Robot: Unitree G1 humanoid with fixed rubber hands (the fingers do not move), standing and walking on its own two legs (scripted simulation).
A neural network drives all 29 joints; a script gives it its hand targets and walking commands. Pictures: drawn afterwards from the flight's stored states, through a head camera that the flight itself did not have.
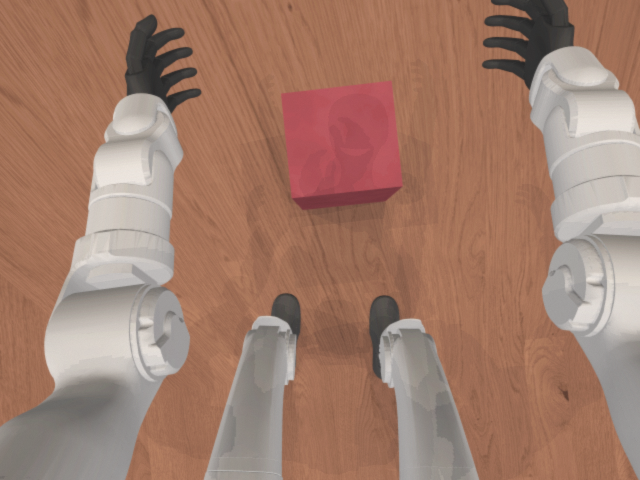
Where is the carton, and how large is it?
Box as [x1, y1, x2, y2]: [281, 81, 402, 209]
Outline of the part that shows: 391,81 281,94 292,198 302,209 382,201 388,198 402,186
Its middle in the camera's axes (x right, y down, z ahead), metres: +0.04 -0.19 +0.85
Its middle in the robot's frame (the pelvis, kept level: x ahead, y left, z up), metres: +0.56 +0.01 -0.54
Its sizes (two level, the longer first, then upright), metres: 0.210 0.200 0.250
